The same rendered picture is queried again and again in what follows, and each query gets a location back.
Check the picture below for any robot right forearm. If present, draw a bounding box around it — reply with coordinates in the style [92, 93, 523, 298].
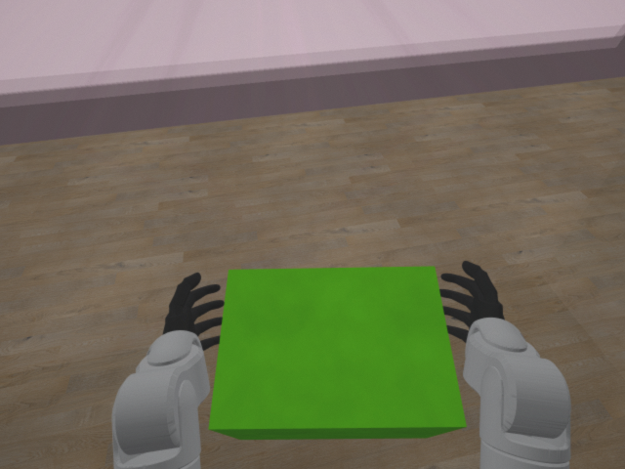
[463, 318, 571, 469]

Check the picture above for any right robot hand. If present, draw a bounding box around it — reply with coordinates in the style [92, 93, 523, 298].
[439, 261, 504, 343]

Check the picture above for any left robot hand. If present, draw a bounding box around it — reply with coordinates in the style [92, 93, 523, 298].
[163, 273, 225, 351]

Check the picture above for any robot left forearm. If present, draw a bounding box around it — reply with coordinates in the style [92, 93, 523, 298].
[111, 330, 210, 469]

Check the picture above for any carton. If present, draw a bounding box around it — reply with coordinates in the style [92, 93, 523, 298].
[208, 266, 467, 440]

